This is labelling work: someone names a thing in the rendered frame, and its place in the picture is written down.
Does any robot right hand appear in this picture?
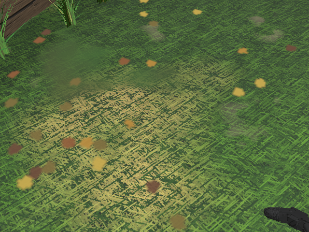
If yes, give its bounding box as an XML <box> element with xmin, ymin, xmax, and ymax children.
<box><xmin>264</xmin><ymin>207</ymin><xmax>309</xmax><ymax>232</ymax></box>

